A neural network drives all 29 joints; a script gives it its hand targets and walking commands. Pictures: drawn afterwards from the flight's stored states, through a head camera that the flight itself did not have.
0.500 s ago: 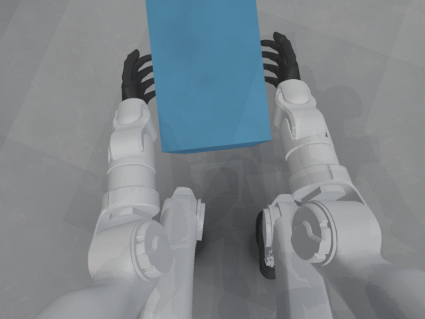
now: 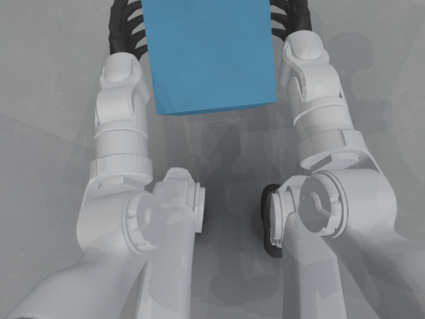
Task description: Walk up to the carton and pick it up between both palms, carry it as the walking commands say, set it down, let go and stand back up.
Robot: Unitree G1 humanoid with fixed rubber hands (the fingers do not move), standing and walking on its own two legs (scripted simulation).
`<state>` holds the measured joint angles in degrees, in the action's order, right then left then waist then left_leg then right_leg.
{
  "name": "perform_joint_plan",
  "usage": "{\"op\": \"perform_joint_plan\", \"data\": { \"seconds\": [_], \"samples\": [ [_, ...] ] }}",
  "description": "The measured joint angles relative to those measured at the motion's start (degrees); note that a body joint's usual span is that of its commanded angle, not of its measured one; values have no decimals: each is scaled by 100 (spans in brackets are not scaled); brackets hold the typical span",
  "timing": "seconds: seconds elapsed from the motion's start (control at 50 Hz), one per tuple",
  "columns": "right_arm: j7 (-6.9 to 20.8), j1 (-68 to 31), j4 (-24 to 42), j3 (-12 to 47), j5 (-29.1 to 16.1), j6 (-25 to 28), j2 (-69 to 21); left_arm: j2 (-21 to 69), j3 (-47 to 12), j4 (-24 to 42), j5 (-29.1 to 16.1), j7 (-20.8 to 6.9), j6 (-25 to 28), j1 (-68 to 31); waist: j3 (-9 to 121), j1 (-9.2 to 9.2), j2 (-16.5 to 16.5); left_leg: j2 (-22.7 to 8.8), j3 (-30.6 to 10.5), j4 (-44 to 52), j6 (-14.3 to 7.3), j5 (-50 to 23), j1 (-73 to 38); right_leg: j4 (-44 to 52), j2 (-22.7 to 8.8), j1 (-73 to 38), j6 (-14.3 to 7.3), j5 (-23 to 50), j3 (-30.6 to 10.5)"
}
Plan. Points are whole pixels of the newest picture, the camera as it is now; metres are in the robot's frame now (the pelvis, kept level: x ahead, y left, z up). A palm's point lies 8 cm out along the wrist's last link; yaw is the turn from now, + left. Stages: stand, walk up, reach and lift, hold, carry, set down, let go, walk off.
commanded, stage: set down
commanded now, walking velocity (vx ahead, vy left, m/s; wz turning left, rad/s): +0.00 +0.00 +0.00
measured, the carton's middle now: (208, 29) +0.57 +0.07 -0.19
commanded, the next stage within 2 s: none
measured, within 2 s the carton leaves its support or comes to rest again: rests again in 1.90 s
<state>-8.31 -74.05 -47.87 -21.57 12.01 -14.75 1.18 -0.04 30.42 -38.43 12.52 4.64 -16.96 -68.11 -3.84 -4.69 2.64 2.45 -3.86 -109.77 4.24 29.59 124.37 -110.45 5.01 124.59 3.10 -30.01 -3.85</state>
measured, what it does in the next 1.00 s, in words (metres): lowers itself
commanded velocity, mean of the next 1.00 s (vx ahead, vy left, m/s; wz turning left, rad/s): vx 0.00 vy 0.00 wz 0.00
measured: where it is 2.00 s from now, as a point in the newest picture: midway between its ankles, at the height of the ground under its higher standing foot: (228, 229)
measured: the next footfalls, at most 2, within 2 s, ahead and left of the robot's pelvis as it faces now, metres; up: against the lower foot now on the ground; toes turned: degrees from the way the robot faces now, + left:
none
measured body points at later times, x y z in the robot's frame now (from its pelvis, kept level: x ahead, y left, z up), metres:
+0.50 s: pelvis +0.00 +0.00 -0.05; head +0.37 +0.02 +0.20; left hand +0.54 +0.20 -0.21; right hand +0.57 -0.06 -0.22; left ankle +0.11 +0.14 -0.41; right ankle +0.11 -0.13 -0.41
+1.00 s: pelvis +0.00 +0.00 -0.06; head +0.37 +0.02 +0.19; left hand +0.53 +0.20 -0.22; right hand +0.57 -0.06 -0.24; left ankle +0.11 +0.14 -0.41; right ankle +0.11 -0.13 -0.41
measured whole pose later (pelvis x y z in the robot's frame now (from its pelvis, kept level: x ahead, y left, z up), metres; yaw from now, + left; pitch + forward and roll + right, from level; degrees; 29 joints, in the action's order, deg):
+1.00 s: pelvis +0.00 +0.00 -0.06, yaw +0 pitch +39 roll +2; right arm -9.8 -83.9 -58.8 -13.3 3.7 -12.1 9.3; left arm -7.7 25.2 -48.6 6.1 2.7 -14.2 -78.3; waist -17.4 -6.3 2.1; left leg 3.1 -3.9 -123.3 5.3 33.2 129.0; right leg -124.4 6.5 129.9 3.6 -33.2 -4.1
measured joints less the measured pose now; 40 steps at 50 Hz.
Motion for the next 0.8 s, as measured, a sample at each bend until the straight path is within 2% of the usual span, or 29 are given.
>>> {"op": "perform_joint_plan", "data": {
  "seconds": [0.4, 0.6, 0.8],
  "samples": [
    [-78, -694, -439, 460, -511, 160, 495, -385, -350, -288, -398, 108, 125, -591, -834, -8, -22, 85, -8, -875, 31, 208, 503, -874, 36, 482, 69, -231, -8],
    [-205, -844, -655, 798, -829, 211, 696, -694, -619, -657, -762, 45, 181, -898, -1126, -118, -129, 90, 6, -1261, 47, 343, 580, -1264, 86, 575, 94, -350, -29],
    [-173, -864, -861, 830, -888, 232, 775, -683, -544, -870, -691, -54, 252, -949, -1148, -117, -99, 80, 7, -1342, 72, 364, 566, -1364, 124, 599, 84, -350, -36]
  ]
}}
